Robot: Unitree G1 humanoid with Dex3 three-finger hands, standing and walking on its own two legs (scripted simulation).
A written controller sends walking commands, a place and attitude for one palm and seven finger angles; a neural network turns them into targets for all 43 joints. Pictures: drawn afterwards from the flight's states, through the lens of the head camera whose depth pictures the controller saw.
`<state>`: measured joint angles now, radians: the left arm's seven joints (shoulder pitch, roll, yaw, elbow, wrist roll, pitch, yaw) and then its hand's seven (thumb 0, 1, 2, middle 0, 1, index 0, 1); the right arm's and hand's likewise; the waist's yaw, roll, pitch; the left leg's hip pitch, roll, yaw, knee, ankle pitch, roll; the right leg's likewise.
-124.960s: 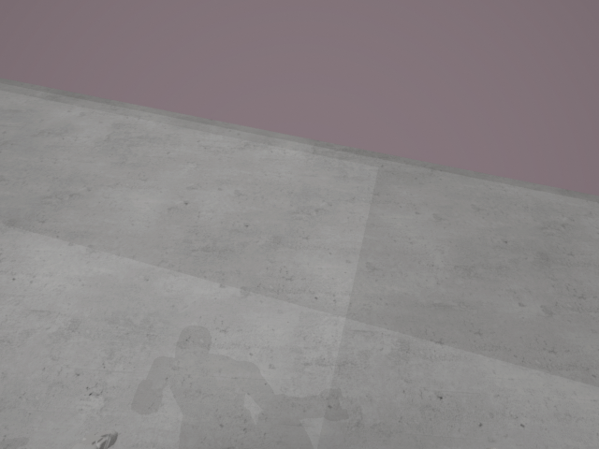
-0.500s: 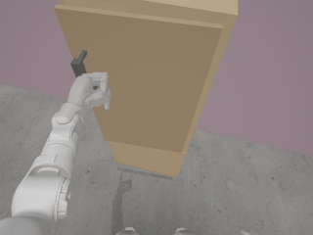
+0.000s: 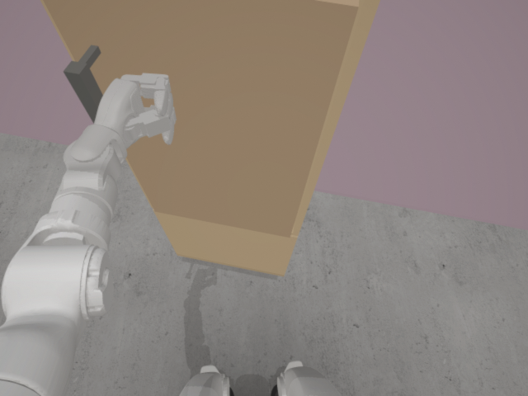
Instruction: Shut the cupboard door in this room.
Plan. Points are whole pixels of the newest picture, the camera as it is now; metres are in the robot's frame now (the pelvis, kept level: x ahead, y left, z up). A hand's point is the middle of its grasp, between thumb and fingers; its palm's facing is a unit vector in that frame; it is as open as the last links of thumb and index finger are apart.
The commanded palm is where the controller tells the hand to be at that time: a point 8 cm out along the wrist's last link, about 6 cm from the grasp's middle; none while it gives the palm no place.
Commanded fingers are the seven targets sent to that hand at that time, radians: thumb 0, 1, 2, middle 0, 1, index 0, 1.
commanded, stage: push the door shut along its arc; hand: left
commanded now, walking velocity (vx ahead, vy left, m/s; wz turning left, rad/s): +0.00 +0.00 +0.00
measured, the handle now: (104, 99) +0.54 +0.19 +0.11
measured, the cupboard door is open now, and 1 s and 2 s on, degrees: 0 0 0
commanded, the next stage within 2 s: pull the fist back off the door in 0.12 s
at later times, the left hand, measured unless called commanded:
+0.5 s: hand (178, 119) +0.50 +0.09 +0.10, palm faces +0.05 -1.00 -0.04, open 2.7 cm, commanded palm +0.48 +0.12 +0.11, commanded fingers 0.00 0.90 0.90 -1.30 -1.50 -1.30 -1.50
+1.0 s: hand (171, 158) +0.44 +0.10 +0.09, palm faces +0.00 -1.00 +0.01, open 3.1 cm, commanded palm +0.41 +0.13 +0.11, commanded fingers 0.00 0.90 0.90 -1.30 -1.50 -1.30 -1.50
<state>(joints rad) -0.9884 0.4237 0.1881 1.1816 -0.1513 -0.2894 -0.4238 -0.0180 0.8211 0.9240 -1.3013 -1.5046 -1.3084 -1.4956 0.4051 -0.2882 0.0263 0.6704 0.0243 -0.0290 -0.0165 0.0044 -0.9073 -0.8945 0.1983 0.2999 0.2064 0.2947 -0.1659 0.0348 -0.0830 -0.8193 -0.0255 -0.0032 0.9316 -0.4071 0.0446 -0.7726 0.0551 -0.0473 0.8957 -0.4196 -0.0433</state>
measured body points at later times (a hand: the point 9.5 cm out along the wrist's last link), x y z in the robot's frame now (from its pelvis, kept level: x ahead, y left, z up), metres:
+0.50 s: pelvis -0.02 +0.00 -0.01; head +0.07 +0.01 +0.43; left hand +0.49 +0.14 +0.11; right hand +0.03 -0.26 -0.13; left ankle +0.02 +0.09 -0.69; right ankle +0.00 -0.09 -0.69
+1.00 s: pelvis +0.01 +0.00 +0.02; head +0.06 -0.01 +0.46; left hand +0.43 +0.15 +0.10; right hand +0.04 -0.26 -0.10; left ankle +0.02 +0.09 -0.69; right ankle +0.00 -0.09 -0.69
